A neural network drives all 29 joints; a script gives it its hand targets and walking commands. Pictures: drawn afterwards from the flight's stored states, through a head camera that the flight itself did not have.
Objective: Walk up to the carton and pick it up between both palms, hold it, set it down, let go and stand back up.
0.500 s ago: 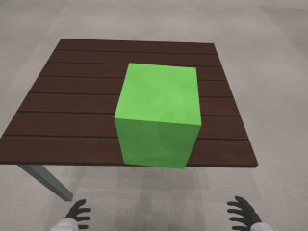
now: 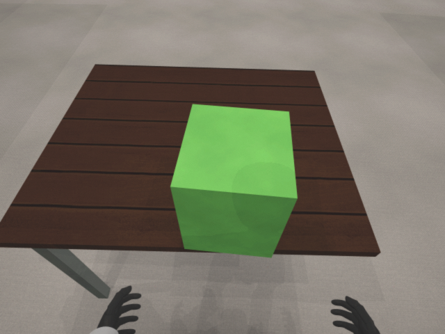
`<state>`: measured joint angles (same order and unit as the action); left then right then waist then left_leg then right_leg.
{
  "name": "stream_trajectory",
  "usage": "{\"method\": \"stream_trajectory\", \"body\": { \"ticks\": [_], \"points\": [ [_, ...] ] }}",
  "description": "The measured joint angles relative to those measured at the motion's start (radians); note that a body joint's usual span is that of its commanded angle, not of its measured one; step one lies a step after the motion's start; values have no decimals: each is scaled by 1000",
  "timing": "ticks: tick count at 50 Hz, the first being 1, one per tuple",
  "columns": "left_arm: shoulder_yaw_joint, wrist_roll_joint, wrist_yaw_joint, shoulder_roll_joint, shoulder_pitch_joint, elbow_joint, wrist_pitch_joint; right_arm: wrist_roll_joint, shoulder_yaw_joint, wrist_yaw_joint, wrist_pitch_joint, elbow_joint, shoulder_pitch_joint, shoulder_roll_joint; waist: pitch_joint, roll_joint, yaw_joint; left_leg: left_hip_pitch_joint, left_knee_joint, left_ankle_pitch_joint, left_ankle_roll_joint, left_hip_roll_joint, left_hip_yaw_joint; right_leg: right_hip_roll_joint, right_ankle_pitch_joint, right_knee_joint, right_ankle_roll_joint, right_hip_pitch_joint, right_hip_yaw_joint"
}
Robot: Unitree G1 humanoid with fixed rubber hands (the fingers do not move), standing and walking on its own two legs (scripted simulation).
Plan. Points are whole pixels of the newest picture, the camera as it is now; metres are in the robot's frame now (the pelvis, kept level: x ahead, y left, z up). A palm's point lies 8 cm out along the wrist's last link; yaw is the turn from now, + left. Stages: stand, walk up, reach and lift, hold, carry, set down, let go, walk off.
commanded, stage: reach and lift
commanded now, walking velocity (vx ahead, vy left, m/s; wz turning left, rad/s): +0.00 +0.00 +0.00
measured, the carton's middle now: (233, 184) +0.42 +0.01 -0.01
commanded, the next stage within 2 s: none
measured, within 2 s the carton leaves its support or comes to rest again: neither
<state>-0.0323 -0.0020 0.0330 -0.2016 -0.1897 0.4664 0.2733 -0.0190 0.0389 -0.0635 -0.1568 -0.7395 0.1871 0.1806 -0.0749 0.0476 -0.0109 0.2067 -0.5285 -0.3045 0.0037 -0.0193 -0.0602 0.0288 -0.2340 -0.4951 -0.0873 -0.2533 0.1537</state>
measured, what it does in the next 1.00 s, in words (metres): stands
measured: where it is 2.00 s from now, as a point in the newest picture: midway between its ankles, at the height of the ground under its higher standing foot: outside the picture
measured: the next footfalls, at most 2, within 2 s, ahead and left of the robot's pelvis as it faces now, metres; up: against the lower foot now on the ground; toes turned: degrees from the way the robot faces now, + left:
none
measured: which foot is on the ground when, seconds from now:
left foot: down 0.00-1.00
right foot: down 0.00-1.00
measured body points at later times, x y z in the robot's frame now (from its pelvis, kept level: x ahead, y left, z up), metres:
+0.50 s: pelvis +0.01 +0.01 +0.01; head +0.01 +0.03 +0.46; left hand +0.17 +0.22 -0.08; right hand +0.16 -0.22 -0.07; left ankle -0.01 +0.11 -0.73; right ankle +0.03 -0.06 -0.73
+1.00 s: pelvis +0.00 +0.02 +0.00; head +0.00 +0.04 +0.45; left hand +0.20 +0.21 -0.05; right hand +0.17 -0.22 -0.05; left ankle -0.01 +0.11 -0.73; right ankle +0.03 -0.06 -0.73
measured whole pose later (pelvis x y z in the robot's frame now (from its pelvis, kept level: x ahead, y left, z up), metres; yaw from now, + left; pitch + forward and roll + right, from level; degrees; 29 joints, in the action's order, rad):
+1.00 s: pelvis +0.00 +0.02 +0.00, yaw -2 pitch -3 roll +0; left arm 0.11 0.10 0.13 -0.17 -0.24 0.56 -0.36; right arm -0.15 0.08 -0.10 -0.46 -0.72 0.21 0.14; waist -0.02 0.04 0.00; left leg 0.15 -0.50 -0.31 0.03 0.00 -0.10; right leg 0.02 -0.23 -0.49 -0.06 -0.22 0.11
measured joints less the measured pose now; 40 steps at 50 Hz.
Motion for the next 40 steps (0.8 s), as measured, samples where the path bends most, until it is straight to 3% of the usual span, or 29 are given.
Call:
{"method": "stream_trajectory", "body": {
  "ticks": [23, 29, 40],
  "points": [
    [78, 37, 51, 14, -86, -13, -273, -52, 15, -13, -131, 27, 61, -36, 22, 5, -15, -96, 96, 30, 10, 5, -23, 6, 38, 94, 12, 87, -26],
    [70, 38, 52, 21, -125, -18, -352, -77, 16, -17, -169, 72, 93, -27, 33, 10, -8, -130, 121, 35, 13, 9, -26, 5, 42, 112, 17, 118, -30],
    [128, 63, 76, 28, -127, 37, -511, -109, 43, -37, -233, 45, 84, -35, 53, 5, -1, -105, 80, 18, 19, 12, -30, -2, 27, 71, 21, 92, -33]
  ]
}}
